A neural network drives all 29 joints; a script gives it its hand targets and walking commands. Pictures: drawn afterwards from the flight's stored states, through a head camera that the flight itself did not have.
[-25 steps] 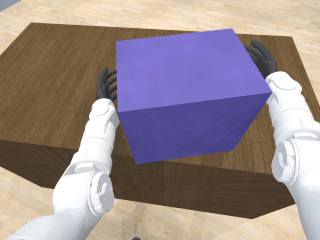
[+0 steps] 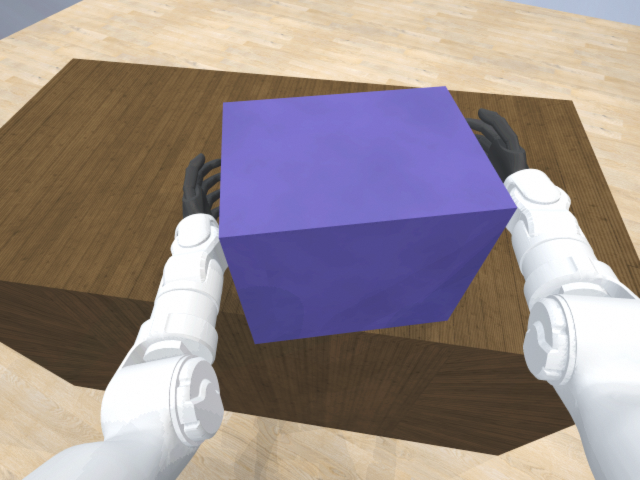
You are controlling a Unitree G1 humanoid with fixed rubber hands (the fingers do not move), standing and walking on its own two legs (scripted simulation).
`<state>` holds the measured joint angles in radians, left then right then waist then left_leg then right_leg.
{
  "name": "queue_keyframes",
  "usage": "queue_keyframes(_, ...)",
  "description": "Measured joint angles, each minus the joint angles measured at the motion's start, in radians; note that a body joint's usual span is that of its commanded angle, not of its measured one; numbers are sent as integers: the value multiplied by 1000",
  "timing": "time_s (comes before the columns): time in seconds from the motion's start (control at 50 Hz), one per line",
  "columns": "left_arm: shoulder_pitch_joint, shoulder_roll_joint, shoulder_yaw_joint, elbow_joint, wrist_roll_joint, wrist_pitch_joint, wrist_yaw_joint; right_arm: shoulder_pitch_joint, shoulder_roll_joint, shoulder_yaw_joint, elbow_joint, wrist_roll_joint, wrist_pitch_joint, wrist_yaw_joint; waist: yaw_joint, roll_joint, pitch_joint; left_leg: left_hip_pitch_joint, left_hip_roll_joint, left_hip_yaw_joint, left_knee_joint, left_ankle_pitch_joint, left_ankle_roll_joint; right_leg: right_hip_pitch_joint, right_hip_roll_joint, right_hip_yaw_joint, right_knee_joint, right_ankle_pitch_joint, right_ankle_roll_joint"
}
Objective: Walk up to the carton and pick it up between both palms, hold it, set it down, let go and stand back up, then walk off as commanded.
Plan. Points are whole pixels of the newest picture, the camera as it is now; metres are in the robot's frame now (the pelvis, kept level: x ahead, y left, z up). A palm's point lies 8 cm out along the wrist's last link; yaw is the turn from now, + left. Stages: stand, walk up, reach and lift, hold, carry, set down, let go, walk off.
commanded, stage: reach and lift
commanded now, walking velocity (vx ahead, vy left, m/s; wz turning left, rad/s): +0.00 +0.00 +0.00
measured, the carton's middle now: (345, 221) +0.44 +0.03 +0.06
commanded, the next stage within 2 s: none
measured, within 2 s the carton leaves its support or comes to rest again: leaves its support in 0.24 s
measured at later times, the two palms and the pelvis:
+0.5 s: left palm (165, 217) +0.35 +0.24 +0.13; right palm (504, 176) +0.43 -0.14 +0.17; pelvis -0.02 +0.00 +0.00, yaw +0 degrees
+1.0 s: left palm (145, 190) +0.36 +0.25 +0.16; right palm (508, 160) +0.41 -0.13 +0.21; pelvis -0.02 +0.02 +0.00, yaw +1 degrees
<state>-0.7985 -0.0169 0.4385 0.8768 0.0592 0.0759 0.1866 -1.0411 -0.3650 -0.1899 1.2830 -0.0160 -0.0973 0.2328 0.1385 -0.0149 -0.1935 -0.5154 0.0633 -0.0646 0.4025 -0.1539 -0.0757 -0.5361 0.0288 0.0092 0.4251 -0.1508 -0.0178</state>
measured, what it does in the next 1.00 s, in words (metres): stands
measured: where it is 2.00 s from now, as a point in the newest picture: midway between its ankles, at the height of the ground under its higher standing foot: outside the picture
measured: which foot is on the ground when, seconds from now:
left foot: down 0.00-1.00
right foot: down 0.00-1.00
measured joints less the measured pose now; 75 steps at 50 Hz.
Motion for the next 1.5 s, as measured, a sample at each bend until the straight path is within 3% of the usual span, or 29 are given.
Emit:
queue_keyframes(0.22,25,59,-81,-2,0,68,-10,44,46,0,0,0,17,-44,0,-15,-9,31,0,0,0,9,1,40,0,0,-21,19,0)
queue_keyframes(0.5,25,99,-147,-2,0,154,-15,47,64,0,-8,0,94,-64,-5,-19,-37,85,-1,0,0,13,4,96,-1,0,-25,24,2)
queue_keyframes(0.76,25,148,-167,-5,0,197,-45,27,105,3,-22,25,158,-111,-30,-21,-30,112,-11,0,0,12,12,126,-11,0,-25,22,10)
queue_keyframes(0.94,25,172,-194,-87,0,257,-55,39,113,34,-104,99,207,-137,-65,-21,-31,135,-23,0,0,8,20,156,-23,0,-35,20,20)
queue_keyframes(1.08,25,173,-194,-102,0,320,-64,39,113,34,-119,112,272,-143,-91,-26,-12,181,-26,0,0,2,25,207,-26,0,-46,19,24)
queue_keyframes(1.42,20,184,-194,-164,0,407,-80,29,115,34,-176,141,361,-162,-99,-32,3,212,-26,0,0,1,26,238,-26,0,-46,18,24)
queue_keyframes(1.5,19,192,-194,-210,0,413,-84,33,120,34,-233,164,372,-175,-110,-32,2,213,-26,0,0,1,26,239,-26,0,-46,18,24)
